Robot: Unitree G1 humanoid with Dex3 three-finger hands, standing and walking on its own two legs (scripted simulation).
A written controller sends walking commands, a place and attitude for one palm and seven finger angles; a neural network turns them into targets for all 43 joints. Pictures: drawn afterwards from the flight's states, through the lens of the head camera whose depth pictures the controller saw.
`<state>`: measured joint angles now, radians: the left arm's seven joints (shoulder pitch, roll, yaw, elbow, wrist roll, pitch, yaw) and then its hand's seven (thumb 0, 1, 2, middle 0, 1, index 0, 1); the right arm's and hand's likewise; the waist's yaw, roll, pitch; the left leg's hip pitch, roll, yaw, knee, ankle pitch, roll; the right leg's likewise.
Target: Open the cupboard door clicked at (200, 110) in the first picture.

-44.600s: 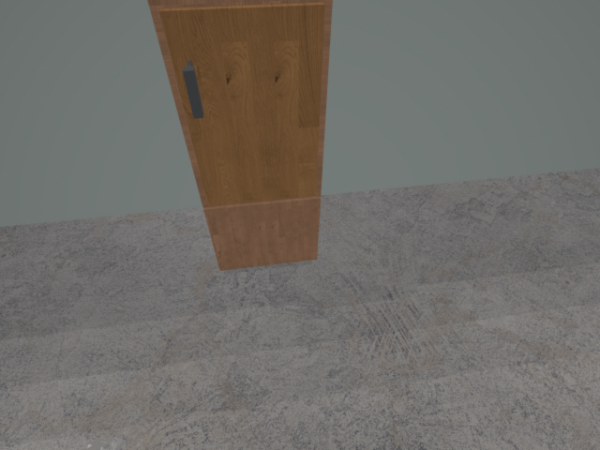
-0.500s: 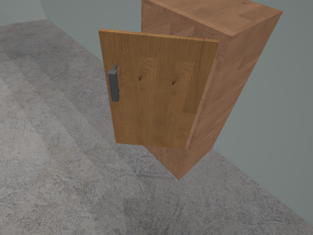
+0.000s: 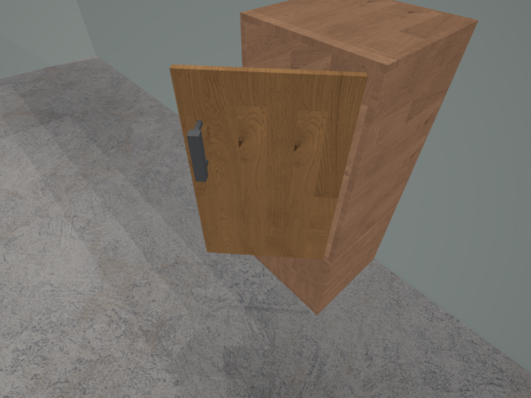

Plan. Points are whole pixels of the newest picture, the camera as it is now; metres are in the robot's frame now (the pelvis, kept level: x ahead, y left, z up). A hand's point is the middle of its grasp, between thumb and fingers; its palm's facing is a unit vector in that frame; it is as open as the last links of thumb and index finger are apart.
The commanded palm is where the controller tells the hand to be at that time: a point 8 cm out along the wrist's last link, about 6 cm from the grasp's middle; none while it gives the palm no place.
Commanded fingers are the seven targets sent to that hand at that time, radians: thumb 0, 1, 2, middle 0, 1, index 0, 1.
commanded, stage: look again from close up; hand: left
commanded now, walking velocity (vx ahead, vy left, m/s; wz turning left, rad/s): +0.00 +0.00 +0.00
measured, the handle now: (200, 150) +0.59 +0.18 +0.05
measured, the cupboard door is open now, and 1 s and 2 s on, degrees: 43 43 43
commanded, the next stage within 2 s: come to a stop and stand still in 0.34 s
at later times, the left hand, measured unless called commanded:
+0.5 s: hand out of the picture +0.07 +0.20 -0.15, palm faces +0.01 -0.96 -0.27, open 7.4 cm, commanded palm none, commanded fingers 0.00 0.90 0.90 -0.20 -0.30 -0.20 -0.30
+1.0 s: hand out of the picture -0.01 +0.17 -0.17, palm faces +0.02 -0.99 -0.16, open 7.4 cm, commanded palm none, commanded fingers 0.00 0.90 0.90 -0.20 -0.30 -0.20 -0.30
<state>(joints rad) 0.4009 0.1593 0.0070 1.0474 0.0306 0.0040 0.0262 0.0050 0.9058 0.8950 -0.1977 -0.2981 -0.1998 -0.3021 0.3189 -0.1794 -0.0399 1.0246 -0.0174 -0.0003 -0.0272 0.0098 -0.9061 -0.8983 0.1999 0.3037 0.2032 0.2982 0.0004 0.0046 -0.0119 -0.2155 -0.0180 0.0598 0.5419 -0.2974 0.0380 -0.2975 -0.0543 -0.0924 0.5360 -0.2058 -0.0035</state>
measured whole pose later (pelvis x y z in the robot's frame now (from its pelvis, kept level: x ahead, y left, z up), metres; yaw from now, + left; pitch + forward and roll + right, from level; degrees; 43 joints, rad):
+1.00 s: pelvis +0.00 +0.01 +0.01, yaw +0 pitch -2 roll +0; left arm 0.32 0.12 -0.02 1.11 0.01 -0.01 0.03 0.00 0.91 0.90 -0.20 -0.30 -0.20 -0.30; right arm 0.33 -0.13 0.02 1.09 -0.01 -0.02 -0.02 0.01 -0.91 -0.90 0.20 0.30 0.20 0.30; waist 0.00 0.00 0.03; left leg -0.16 -0.04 0.07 0.45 -0.26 0.05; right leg -0.25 -0.07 -0.08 0.47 -0.17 0.01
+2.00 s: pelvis +0.01 +0.00 +0.01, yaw -1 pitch -2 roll +0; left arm 0.34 0.10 0.00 1.12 0.01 -0.01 0.03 0.00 0.91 0.90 -0.20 -0.30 -0.20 -0.30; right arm 0.34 -0.10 0.01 1.14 -0.01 -0.02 -0.03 0.01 -0.91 -0.90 0.20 0.30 0.20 0.30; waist 0.01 -0.01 0.03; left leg -0.14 -0.02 0.07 0.42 -0.25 0.04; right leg -0.24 -0.05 -0.08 0.43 -0.16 0.00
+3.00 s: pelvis +0.03 +0.00 -0.05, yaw +2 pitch +12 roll -2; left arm 0.39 0.28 0.32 -0.03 -0.34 -0.30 -0.31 0.00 -0.02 0.50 -0.26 -0.89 -0.27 -0.89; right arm 0.31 -0.23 0.00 0.55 0.04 -0.20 -0.05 0.02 -0.90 -0.90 0.20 0.30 0.21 0.30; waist -0.02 0.03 -0.10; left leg -0.65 0.00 0.01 0.96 -0.52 0.03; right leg -0.70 -0.03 -0.09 0.91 -0.41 -0.01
